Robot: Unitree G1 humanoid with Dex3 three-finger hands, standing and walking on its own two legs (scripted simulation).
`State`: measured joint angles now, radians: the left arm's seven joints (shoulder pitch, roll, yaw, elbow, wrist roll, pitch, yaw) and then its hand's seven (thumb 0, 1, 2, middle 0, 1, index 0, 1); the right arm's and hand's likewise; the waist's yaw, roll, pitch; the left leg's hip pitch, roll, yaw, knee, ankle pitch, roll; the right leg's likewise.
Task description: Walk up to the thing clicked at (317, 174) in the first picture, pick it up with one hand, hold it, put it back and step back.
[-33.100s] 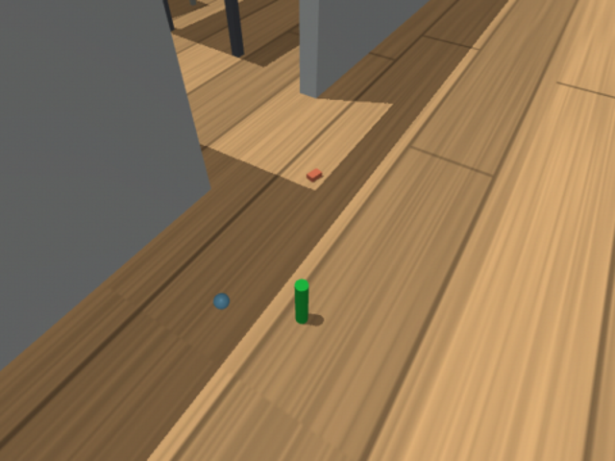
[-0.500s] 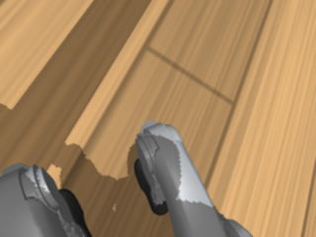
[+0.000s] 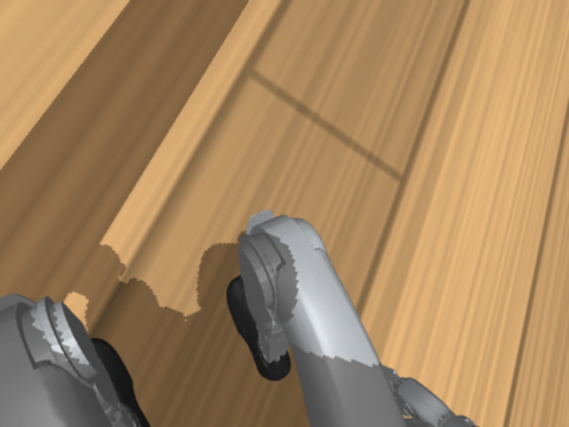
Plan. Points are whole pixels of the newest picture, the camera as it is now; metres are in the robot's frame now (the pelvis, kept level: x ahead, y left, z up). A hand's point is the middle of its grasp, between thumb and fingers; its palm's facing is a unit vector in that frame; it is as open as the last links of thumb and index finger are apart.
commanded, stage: rest palm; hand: left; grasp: from above
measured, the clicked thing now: out of the picture +0.46 +0.34 -0.30
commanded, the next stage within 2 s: close in 1.16 s
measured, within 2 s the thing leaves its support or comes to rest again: neither
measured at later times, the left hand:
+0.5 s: hand out of the picture +0.46 +0.33 -0.25, palm faces -0.29 -0.33 -0.90, open 14.4 cm
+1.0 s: hand out of the picture +0.46 +0.33 -0.26, palm faces -0.29 -0.33 -0.90, open 14.3 cm
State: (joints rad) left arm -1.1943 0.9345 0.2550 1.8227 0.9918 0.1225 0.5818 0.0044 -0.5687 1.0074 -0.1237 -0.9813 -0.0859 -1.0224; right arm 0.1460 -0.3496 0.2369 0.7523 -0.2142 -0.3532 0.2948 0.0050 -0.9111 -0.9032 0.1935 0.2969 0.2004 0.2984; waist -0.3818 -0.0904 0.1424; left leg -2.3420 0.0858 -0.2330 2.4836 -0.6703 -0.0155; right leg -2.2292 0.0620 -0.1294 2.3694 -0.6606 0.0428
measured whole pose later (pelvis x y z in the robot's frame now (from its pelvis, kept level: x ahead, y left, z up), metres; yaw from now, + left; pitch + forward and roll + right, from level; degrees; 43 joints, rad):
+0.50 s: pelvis +0.00 +0.01 +0.00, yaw -3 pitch +27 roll -14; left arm -1.21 1.06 0.27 1.85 0.96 0.09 0.67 0.00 -0.59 1.02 -0.09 -1.00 -0.05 -1.04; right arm 0.13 -0.35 0.33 0.70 -0.25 -0.36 0.33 0.01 -0.92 -0.91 0.19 0.30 0.20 0.30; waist -0.43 -0.15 0.24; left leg -2.33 0.09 -0.28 2.51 -0.70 -0.01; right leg -2.18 0.08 -0.17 2.35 -0.67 0.06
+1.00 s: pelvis -0.01 +0.01 +0.01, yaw -4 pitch +25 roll -15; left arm -1.23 1.10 0.24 1.87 0.95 0.08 0.70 0.00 -0.58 0.99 -0.08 -1.05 -0.07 -1.07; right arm 0.12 -0.38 0.37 0.67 -0.26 -0.37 0.33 0.01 -0.92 -0.91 0.19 0.30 0.20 0.30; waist -0.44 -0.19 0.28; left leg -2.32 0.09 -0.30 2.51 -0.69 0.01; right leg -2.15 0.08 -0.18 2.32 -0.65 0.07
